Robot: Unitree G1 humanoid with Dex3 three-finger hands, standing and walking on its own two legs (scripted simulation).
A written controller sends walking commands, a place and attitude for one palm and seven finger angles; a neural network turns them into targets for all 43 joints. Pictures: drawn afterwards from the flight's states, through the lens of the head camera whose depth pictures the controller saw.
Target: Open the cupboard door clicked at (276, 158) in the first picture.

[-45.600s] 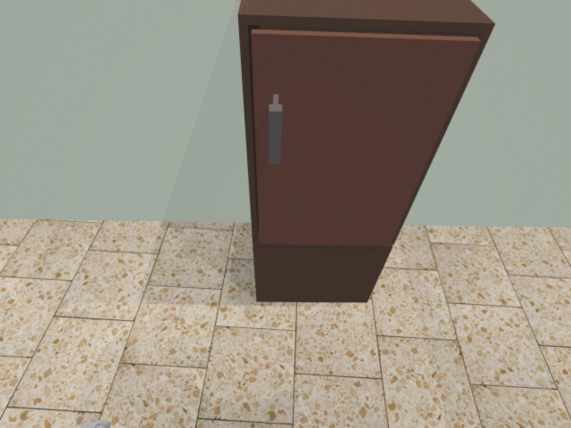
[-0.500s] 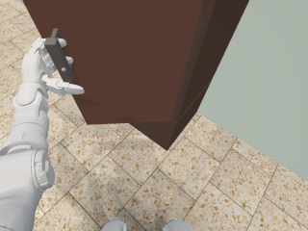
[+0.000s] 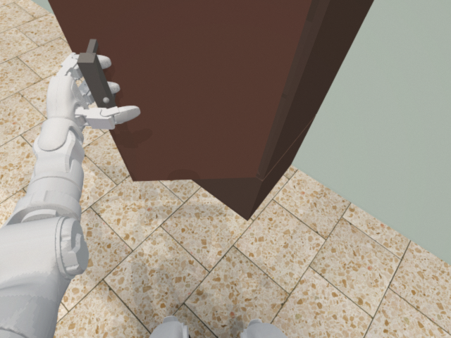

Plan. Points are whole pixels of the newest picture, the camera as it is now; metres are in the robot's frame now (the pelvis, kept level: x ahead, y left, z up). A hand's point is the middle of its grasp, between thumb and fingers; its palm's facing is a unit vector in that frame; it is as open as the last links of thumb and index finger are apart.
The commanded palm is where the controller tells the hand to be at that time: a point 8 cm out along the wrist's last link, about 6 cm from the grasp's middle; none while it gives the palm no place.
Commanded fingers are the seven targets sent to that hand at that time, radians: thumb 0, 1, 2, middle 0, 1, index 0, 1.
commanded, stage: close the thumb around the handle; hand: left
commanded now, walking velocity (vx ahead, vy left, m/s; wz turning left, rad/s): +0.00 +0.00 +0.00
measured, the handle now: (101, 80) +0.55 +0.18 +0.11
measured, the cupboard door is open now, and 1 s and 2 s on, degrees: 42 57 83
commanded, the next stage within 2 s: pull the door open along its arc in 0.40 s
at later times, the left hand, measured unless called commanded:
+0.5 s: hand (110, 102) +0.50 +0.16 +0.11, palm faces +0.01 -1.00 +0.01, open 5.8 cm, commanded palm +0.47 +0.21 +0.11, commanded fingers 0.00 0.90 0.90 -0.40 -1.35 -0.40 -1.35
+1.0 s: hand (118, 145) +0.40 +0.14 +0.11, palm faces +0.05 -1.00 +0.06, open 6.3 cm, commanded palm +0.34 +0.20 +0.11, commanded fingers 0.00 0.90 0.90 -0.40 -1.35 -0.40 -1.35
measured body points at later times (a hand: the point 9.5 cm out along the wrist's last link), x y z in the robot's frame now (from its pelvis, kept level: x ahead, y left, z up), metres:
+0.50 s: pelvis -0.01 +0.00 +0.00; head +0.08 +0.01 +0.44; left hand +0.49 +0.22 +0.11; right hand +0.00 -0.27 -0.11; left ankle +0.02 +0.10 -0.69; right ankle -0.02 -0.12 -0.69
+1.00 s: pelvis +0.01 -0.01 +0.02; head +0.05 -0.02 +0.47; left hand +0.40 +0.19 +0.11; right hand +0.10 -0.26 -0.10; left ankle +0.02 +0.10 -0.69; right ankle -0.02 -0.12 -0.69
